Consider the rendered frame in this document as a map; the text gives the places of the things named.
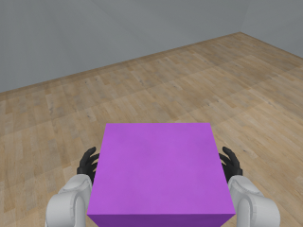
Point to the carton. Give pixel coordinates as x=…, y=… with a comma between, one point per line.
x=159, y=175

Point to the robot left forearm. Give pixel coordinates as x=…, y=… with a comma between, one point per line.
x=67, y=208

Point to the right robot hand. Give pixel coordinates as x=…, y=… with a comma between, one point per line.
x=231, y=167

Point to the left robot hand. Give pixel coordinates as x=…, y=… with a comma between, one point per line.
x=86, y=164

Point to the robot right forearm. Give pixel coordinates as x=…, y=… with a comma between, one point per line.
x=251, y=207

